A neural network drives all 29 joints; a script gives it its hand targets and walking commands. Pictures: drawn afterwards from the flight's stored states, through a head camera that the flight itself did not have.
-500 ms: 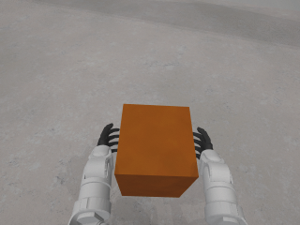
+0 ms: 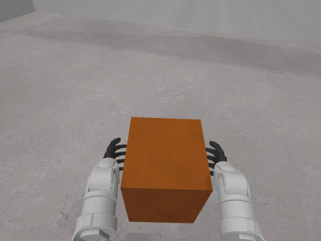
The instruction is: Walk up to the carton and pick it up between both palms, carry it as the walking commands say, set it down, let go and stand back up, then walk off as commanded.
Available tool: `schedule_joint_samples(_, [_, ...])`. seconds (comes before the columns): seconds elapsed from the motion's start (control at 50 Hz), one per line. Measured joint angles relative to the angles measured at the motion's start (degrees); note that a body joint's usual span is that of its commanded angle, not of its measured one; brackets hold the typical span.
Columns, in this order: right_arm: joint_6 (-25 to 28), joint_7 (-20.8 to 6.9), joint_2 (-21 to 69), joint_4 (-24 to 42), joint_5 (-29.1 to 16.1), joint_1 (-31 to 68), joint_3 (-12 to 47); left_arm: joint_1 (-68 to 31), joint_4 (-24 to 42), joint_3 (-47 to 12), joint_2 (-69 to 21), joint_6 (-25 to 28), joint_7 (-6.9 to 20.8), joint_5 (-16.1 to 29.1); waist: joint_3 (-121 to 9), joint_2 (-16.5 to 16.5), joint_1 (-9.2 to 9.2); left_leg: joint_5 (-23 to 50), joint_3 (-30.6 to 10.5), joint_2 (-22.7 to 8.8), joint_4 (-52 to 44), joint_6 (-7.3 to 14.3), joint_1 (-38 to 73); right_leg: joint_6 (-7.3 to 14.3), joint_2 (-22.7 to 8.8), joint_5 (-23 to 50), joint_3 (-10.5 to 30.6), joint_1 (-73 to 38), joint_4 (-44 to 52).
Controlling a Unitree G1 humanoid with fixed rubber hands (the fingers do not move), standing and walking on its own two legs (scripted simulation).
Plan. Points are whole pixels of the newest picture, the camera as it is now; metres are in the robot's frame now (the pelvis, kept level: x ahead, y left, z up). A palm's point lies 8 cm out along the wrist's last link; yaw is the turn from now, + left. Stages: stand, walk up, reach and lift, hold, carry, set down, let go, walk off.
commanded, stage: reach and lift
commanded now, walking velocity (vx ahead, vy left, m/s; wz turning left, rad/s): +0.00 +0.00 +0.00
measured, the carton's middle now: (163, 172) +0.32 +0.00 -0.02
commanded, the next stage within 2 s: hold in 0.90 s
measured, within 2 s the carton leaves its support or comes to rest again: neither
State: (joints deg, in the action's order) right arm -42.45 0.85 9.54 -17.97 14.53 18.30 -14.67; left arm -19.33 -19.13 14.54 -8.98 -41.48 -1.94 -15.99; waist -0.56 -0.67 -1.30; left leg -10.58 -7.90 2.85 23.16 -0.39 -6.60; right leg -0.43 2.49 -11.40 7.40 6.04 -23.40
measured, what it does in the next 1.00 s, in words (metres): stands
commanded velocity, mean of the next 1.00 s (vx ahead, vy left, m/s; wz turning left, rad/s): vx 0.00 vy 0.00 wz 0.00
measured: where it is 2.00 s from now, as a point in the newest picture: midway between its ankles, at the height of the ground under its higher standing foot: outside the picture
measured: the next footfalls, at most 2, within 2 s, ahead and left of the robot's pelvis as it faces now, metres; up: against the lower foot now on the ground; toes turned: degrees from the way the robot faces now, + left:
none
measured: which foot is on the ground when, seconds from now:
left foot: down 0.00-1.00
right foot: down 0.00-1.00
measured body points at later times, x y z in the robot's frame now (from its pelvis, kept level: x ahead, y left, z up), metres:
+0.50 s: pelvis +0.00 +0.00 +0.00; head -0.03 +0.01 +0.45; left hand +0.31 +0.15 +0.04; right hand +0.31 -0.15 +0.04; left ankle +0.03 +0.12 -0.74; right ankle +0.02 -0.13 -0.74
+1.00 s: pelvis +0.00 +0.00 +0.00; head -0.05 +0.01 +0.45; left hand +0.30 +0.15 +0.04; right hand +0.29 -0.15 +0.04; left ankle +0.03 +0.12 -0.74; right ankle +0.02 -0.13 -0.74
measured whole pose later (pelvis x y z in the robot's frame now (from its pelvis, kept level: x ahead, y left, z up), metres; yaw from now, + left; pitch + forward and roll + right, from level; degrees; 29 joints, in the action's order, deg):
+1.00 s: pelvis +0.00 +0.00 +0.00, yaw +0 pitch -7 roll +0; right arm -44.0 0.5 8.6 -14.9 13.8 14.4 -11.0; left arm -15.0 -14.4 11.0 -8.7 -44.2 -2.1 -16.0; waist -0.4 -0.8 -0.3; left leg -10.6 -7.6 2.6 22.8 -0.3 -5.5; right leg -0.3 2.5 -11.1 7.2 4.8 -22.7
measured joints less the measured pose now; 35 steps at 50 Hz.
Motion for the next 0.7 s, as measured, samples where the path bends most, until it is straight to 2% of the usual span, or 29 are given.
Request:
schedule_joint_samples(0.34, [-0.6,-0.3,0.0,0.6,0.1,-0.2,0.8,0.8,2.2,-0.5,0.0,-1.4,0.3,-0.6,1.1,0.0,1.05,0.0,0.6,-0.2,-0.3,0.1,0.4,0.0,0.1,0.3,0.3,-0.3,0.5])
schedule_joint_samples(0.7, [-0.9,-0.4,-0.8,3.1,-0.7,-3.1,3.1,3.7,5.0,-3.0,0.2,-2.0,-0.2,0.0,0.6,-0.3,1.03,0.1,0.4,-0.4,-1.3,0.0,1.2,0.2,0.1,0.3,0.0,-1.1,1.4])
